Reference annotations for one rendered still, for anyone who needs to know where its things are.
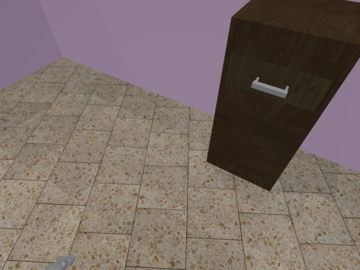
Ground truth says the handle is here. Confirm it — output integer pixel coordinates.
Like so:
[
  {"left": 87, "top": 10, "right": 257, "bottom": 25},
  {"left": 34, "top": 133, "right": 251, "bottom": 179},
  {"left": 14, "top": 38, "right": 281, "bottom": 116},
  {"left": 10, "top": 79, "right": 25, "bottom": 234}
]
[{"left": 251, "top": 77, "right": 289, "bottom": 98}]

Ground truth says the cabinet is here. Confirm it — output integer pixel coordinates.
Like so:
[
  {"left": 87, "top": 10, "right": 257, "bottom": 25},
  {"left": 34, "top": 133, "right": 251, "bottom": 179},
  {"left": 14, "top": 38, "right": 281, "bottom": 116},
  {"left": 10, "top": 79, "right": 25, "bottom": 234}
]
[{"left": 206, "top": 0, "right": 360, "bottom": 191}]

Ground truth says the robot left hand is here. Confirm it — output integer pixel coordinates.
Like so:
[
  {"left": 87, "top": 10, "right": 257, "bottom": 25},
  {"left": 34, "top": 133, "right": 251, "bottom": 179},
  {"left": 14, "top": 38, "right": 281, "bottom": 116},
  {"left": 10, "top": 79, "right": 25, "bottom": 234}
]
[{"left": 45, "top": 255, "right": 75, "bottom": 270}]

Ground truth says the drawer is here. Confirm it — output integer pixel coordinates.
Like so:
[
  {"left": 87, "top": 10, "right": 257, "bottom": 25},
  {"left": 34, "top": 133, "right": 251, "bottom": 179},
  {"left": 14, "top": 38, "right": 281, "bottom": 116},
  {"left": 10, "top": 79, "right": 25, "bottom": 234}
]
[{"left": 226, "top": 53, "right": 334, "bottom": 112}]

